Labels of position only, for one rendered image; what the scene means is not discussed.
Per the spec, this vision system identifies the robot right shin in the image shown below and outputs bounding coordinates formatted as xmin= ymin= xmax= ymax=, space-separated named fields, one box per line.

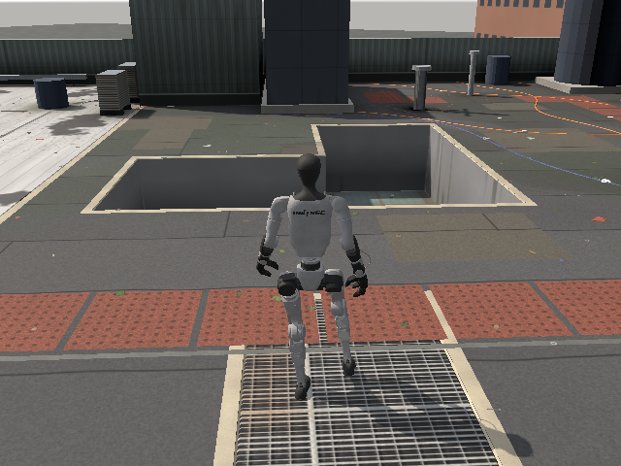
xmin=335 ymin=299 xmax=351 ymax=364

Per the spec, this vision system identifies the robot right hand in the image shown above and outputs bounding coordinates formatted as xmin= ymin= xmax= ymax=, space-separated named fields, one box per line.
xmin=345 ymin=275 xmax=368 ymax=297

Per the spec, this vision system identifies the robot left forearm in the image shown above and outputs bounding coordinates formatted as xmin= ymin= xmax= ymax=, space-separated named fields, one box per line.
xmin=258 ymin=234 xmax=274 ymax=265

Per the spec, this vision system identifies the robot right forearm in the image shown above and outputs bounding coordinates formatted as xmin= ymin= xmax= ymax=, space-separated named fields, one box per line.
xmin=346 ymin=235 xmax=366 ymax=278

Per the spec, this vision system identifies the robot right upper arm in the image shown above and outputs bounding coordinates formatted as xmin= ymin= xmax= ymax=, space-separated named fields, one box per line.
xmin=329 ymin=195 xmax=355 ymax=250

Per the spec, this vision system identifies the robot left upper arm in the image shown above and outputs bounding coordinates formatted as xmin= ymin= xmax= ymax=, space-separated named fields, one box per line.
xmin=263 ymin=196 xmax=289 ymax=249

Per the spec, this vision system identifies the robot left hand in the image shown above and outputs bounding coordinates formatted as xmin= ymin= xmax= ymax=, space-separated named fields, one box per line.
xmin=256 ymin=260 xmax=278 ymax=277

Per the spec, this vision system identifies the robot head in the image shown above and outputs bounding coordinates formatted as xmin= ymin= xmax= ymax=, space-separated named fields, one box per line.
xmin=293 ymin=153 xmax=326 ymax=201

